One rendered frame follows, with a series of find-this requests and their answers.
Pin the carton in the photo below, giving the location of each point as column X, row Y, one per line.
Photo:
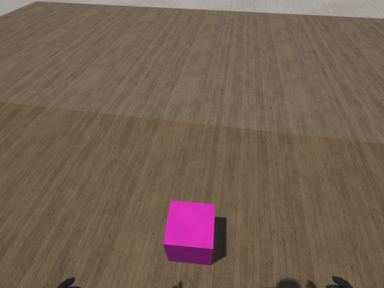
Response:
column 189, row 235

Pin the robot right hand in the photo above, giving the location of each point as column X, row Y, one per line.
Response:
column 342, row 283

